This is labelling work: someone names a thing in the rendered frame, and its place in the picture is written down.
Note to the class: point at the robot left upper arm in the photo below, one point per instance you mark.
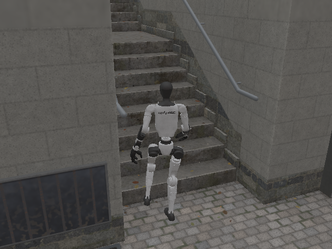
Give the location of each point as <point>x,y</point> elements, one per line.
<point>147,117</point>

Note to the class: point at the robot right upper arm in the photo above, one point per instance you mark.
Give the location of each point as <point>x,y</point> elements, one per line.
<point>184,116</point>

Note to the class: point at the right robot foot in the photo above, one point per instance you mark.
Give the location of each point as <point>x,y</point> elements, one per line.
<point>170,216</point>

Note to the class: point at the robot left hand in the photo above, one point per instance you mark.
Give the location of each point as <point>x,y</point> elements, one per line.
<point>133,157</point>

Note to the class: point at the robot right hand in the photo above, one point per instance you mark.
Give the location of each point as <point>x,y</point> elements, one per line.
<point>179,135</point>

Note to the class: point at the right robot forearm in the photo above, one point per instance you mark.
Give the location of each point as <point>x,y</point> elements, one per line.
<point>185,133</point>

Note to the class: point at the left robot forearm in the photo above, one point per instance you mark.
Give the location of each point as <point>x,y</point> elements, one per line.
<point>139,139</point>

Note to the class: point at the left robot shin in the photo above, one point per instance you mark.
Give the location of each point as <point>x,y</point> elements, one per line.
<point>149,181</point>

